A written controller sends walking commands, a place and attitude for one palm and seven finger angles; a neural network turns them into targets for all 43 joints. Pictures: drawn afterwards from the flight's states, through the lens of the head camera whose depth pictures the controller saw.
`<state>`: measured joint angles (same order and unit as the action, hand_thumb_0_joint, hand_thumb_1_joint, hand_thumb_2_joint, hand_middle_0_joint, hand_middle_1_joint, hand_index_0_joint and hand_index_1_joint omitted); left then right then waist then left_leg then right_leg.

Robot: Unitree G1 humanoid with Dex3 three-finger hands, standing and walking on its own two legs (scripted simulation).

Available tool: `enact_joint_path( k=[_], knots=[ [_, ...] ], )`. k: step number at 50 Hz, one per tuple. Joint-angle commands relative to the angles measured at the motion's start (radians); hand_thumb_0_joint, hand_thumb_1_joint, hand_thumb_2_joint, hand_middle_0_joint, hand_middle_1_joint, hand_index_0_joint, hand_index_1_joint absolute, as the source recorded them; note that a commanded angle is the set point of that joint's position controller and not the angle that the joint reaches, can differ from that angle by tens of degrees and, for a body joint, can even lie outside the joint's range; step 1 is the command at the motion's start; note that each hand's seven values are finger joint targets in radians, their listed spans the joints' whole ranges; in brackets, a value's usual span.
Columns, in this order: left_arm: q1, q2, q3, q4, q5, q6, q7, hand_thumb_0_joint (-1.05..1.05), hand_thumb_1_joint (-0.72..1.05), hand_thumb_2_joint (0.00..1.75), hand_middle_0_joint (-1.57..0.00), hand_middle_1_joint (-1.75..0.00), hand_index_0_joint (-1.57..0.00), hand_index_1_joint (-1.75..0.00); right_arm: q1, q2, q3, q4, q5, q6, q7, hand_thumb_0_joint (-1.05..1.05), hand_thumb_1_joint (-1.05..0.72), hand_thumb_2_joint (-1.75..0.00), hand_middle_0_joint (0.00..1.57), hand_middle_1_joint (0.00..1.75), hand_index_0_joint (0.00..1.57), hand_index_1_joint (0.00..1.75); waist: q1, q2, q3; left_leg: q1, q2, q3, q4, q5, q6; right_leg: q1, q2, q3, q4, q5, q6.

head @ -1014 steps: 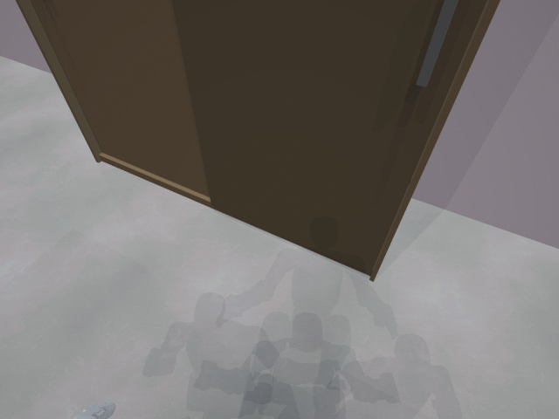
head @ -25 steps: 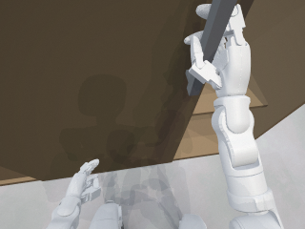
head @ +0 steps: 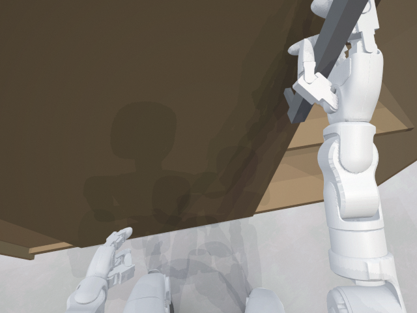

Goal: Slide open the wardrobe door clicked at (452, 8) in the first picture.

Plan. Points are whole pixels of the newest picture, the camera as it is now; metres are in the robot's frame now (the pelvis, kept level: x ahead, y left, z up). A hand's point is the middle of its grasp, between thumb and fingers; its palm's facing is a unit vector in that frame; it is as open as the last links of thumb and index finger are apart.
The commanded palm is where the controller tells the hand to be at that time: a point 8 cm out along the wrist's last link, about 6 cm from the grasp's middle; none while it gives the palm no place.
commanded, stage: stop walking and hold the door there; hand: right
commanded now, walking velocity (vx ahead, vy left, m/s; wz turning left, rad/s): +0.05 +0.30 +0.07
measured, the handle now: (321, 37) +0.42 -0.18 +0.25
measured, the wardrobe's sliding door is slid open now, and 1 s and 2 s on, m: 0.53 0.53 0.52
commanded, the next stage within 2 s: none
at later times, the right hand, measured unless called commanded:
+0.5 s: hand (304, 72) +0.38 -0.16 +0.22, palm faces +0.43 +0.88 -0.19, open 6.2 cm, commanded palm +0.34 -0.20 +0.20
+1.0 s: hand (305, 73) +0.38 -0.16 +0.22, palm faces +0.41 +0.89 -0.21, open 5.9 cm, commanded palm +0.34 -0.20 +0.20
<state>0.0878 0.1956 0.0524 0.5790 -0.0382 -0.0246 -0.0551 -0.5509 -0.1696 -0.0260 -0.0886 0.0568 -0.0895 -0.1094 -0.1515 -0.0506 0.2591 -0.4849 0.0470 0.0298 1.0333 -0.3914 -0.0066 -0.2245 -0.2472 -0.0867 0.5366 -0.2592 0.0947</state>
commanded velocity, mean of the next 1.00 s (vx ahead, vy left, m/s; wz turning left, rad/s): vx -0.02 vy -0.13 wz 0.00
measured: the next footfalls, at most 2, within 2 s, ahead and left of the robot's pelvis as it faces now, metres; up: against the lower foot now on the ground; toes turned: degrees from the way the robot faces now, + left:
left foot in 0.12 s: +0.01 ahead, +0.23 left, +0.00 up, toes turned +11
right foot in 0.48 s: +0.06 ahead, -0.01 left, +0.00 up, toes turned +1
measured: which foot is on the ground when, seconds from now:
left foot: up 0.00-0.10, down 0.12-1.00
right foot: down 0.00-0.14, up 0.16-0.46, down 0.48-1.00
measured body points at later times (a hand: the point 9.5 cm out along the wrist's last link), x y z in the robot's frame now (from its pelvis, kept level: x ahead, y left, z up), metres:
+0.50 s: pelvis -0.01 +0.08 +0.00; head +0.01 +0.10 +0.45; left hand +0.12 +0.41 -0.08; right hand +0.36 -0.20 +0.23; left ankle +0.03 +0.22 -0.74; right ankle +0.02 -0.01 -0.74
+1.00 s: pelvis -0.04 +0.08 +0.00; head -0.04 +0.09 +0.45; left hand +0.02 +0.36 -0.11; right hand +0.36 -0.21 +0.23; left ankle -0.03 +0.22 -0.74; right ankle +0.02 -0.01 -0.74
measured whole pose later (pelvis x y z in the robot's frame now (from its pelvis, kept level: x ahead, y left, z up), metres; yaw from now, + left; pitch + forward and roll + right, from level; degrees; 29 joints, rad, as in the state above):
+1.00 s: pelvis -0.04 +0.08 +0.00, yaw +10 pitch -1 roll +1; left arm 0.26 0.26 -0.02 0.73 -0.04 -0.03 0.11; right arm -0.43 -0.53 -0.41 0.46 0.04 -0.15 -0.14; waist 0.02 -0.03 0.00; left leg -0.25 0.02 0.01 0.46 -0.20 -0.02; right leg -0.28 -0.06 -0.16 0.48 -0.19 -0.02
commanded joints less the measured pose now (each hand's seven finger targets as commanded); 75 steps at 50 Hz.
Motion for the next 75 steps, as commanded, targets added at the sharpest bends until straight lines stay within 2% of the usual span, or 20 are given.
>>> enact_joint_path(
  k=[1,2,4,5,7,8,9,12,16,21,24,27,36,51,57,61,65,67,71,75],
  knots=[
    [-0.071,0.138,0.04,-0.159,-0.017,-0.067,0.013,0.0,0.9,0.9,-0.2,-0.3,-0.2,-0.3,-0.518,0.067,0.231,-0.325,0.017,-0.104,0.081,0.0,-0.9,-0.9,0.45,1.4,0.45,1.4,0.197,-0.317,-0.538,0.085,-0.048,0.088,-0.19,-0.004,-0.018,0.333,-0.152,-0.022,-0.076,0.604,-0.195],
    [-0.007,0.182,0.051,-0.079,-0.009,-0.048,0.042,0.0,0.9,0.9,-0.2,-0.3,-0.2,-0.3,-0.254,-0.471,-0.342,0.031,-0.004,-0.09,0.018,0.0,-0.9,-0.9,0.45,1.4,0.45,1.4,0.16,-0.322,-0.549,0.108,-0.083,0.111,-0.239,-0.009,-0.035,0.307,-0.14,-0.045,-0.058,0.632,-0.181],
    [-0.049,0.156,0.028,-0.125,-0.018,-0.055,0.041,0.0,0.9,0.9,-0.2,-0.3,-0.2,-0.3,-0.29,-0.292,-0.176,-0.102,0.01,-0.102,0.048,0.0,-0.9,-0.9,0.45,1.4,0.45,1.4,0.145,-0.275,-0.545,0.277,-0.072,0.096,-0.562,0.208,-0.021,0.255,-0.059,-0.073,0.134,0.463,-0.13],
    [-0.031,0.141,0.019,-0.104,-0.023,-0.066,0.05,0.0,0.9,0.9,-0.2,-0.3,-0.2,-0.3,-0.286,-0.371,-0.245,-0.06,-0.001,-0.103,0.042,0.0,-0.9,-0.9,0.45,1.4,0.45,1.4,0.15,-0.114,-0.55,0.371,-0.039,0.05,-0.679,0.38,-0.013,0.184,0.032,-0.081,0.26,0.325,-0.116],
    [-0.053,0.1,-0.014,-0.088,-0.011,-0.077,0.075,0.0,0.9,0.9,-0.2,-0.3,-0.2,-0.3,-0.178,-0.537,-0.378,0.032,-0.012,-0.09,0.013,0.0,-0.9,-0.9,0.45,1.4,0.45,1.4,0.155,0.244,-0.526,0.603,0.257,-0.312,-0.631,1.077,0.122,-0.247,0.198,-0.045,0.501,-0.341,-0.058],
    [-0.053,0.13,-0.003,-0.081,-0.01,-0.08,0.093,0.0,0.9,0.9,-0.2,-0.3,-0.2,-0.3,-0.164,-0.607,-0.471,0.059,0.01,-0.077,-0.002,0.0,-0.9,-0.9,0.45,1.4,0.45,1.4,0.119,0.412,-0.553,0.57,0.304,-0.417,-0.622,1.05,0.146,-0.274,0.195,0.068,0.594,-0.363,-0.061],
    [-0.088,0.122,-0.014,-0.083,-0.01,-0.091,0.104,0.0,0.9,0.9,-0.2,-0.3,-0.2,-0.3,-0.193,-0.513,-0.394,-0.042,0.017,-0.082,-0.006,0.0,-0.9,-0.9,0.45,1.4,0.45,1.4,0.127,0.398,-0.54,0.568,0.308,-0.422,-0.591,1.016,0.162,-0.277,0.198,0.131,0.619,-0.317,-0.062],
    [-0.064,0.14,-0.021,-0.037,0.004,-0.094,0.132,0.0,0.9,0.9,-0.2,-0.3,-0.2,-0.3,-0.063,-0.608,-0.559,0.047,-0.001,-0.095,-0.045,0.0,-0.9,-0.9,0.45,1.4,0.45,1.4,0.134,0.305,-0.551,0.58,0.273,-0.227,-0.529,1.11,0.131,-0.217,0.219,0.079,0.385,-0.271,-0.072],
    [-0.087,0.169,-0.008,-0.044,0.008,-0.083,0.132,0.0,0.9,0.9,-0.2,-0.3,-0.2,-0.3,-0.016,-0.603,-0.537,0.089,-0.019,-0.111,-0.045,0.0,-0.9,-0.9,0.45,1.4,0.45,1.4,0.139,0.234,-0.553,0.536,0.311,-0.243,-0.578,1.084,0.132,-0.142,0.25,0.057,0.227,-0.207,-0.078],
    [-0.031,0.204,0.018,-0.042,0.0,-0.06,0.133,0.0,0.9,0.9,-0.2,-0.3,-0.2,-0.3,-0.031,-0.595,-0.484,0.075,-0.025,-0.114,-0.045,0.0,-0.9,-0.9,0.45,1.4,0.45,1.4,0.159,0.091,-0.53,0.371,0.238,-0.219,-0.609,0.66,0.086,0.079,0.225,0.044,-0.092,0.08,-0.086],
    [-0.002,0.233,0.027,-0.059,-0.011,-0.052,0.133,0.0,0.9,0.9,-0.2,-0.3,-0.2,-0.3,-0.041,-0.59,-0.454,0.1,-0.029,-0.108,-0.033,0.0,-0.9,-0.9,0.45,1.4,0.45,1.4,0.134,0.019,-0.493,0.323,0.096,-0.161,-0.587,0.359,0.028,0.078,0.089,0.104,-0.167,0.23,-0.137],
    [-0.017,0.207,-0.003,-0.067,-0.004,-0.054,0.147,0.0,0.9,0.9,-0.2,-0.3,-0.2,-0.3,-0.064,-0.593,-0.438,0.134,-0.041,-0.129,-0.035,0.0,-0.9,-0.9,0.45,1.4,0.45,1.4,0.136,-0.231,-0.432,0.261,0.0,-0.019,-0.388,0.039,0.0,-0.025,-0.033,0.231,-0.297,0.138,-0.205],
    [0.056,0.231,-0.001,-0.031,-0.002,-0.068,0.166,0.0,0.9,0.9,-0.2,-0.3,-0.2,-0.3,-0.099,-0.625,-0.429,0.254,-0.032,-0.087,-0.038,0.0,-0.9,-0.9,0.45,1.4,0.45,1.4,0.157,0.021,-0.482,0.33,0.071,-0.098,-0.611,0.292,0.025,-0.006,0.088,0.083,-0.118,0.062,-0.119],
    [0.078,0.23,-0.008,0.007,-0.009,-0.057,0.181,0.0,0.9,0.9,-0.2,-0.3,-0.2,-0.3,-0.141,-0.686,-0.461,0.441,-0.029,-0.091,-0.031,0.0,-0.9,-0.9,0.45,1.4,0.45,1.4,0.156,0.025,-0.42,0.216,0.049,-0.101,-0.684,0.154,0.011,0.032,0.088,0.07,-0.167,-0.025,-0.129],
    [0.071,0.234,0.009,-0.006,-0.003,-0.03,0.164,0.0,0.9,0.9,-0.2,-0.3,-0.2,-0.3,-0.2,-0.705,-0.453,0.44,-0.035,-0.104,-0.027,0.0,-0.9,-0.9,0.45,1.4,0.45,1.4,0.161,0.131,-0.403,0.227,0.252,-0.26,-0.753,0.129,0.083,-0.056,0.19,0.052,0.019,-0.06,-0.112],
    [0.051,0.235,0.013,-0.008,-0.001,-0.026,0.157,0.0,0.9,0.9,-0.2,-0.3,-0.2,-0.3,-0.201,-0.67,-0.433,0.434,-0.029,-0.11,-0.017,0.0,-0.9,-0.9,0.45,1.4,0.45,1.4,0.157,0.193,-0.416,0.292,0.317,-0.237,-0.687,0.347,0.098,-0.068,0.201,0.086,0.015,-0.016,-0.105],
    [0.039,0.228,0.011,-0.033,0.001,-0.022,0.146,0.0,0.9,0.9,-0.2,-0.3,-0.2,-0.3,-0.255,-0.571,-0.347,0.349,-0.033,-0.13,-0.009,0.0,-0.9,-0.9,0.45,1.4,0.45,1.4,0.171,0.096,-0.424,0.165,0.213,-0.083,-0.534,0.23,0.032,0.068,0.131,0.113,-0.121,0.089,-0.134],
    [-0.001,0.229,-0.002,-0.065,0.0,-0.029,0.144,0.0,0.9,0.9,-0.2,-0.3,-0.2,-0.3,-0.298,-0.494,-0.271,0.225,-0.024,-0.158,-0.005,0.0,-0.9,-0.9,0.45,1.4,0.45,1.4,0.167,-0.219,-0.463,0.04,0.031,0.048,-0.195,-0.092,-0.018,0.139,-0.031,0.344,-0.243,0.289,-0.189],
    [0.026,0.219,-0.003,-0.043,0.0,-0.063,0.142,0.0,0.9,0.9,-0.2,-0.3,-0.2,-0.3,-0.294,-0.487,-0.265,0.162,-0.011,-0.145,-0.008,0.0,-0.9,-0.9,0.45,1.4,0.45,1.4,0.161,-0.044,-0.519,-0.012,0.028,0.042,0.025,-0.135,-0.031,0.232,-0.015,0.256,-0.15,0.529,-0.266],
    [-0.013,0.195,-0.026,-0.04,0.006,-0.084,0.136,0.0,0.9,0.9,-0.2,-0.3,-0.2,-0.3,-0.362,-0.467,-0.238,0.114,-0.007,-0.111,-0.003,0.0,-0.9,-0.9,0.45,1.4,0.45,1.4,0.16,-0.112,-0.53,0.066,0.025,0.083,-0.053,-0.119,-0.037,0.194,0.028,0.201,-0.176,0.411,-0.257]
  ],
)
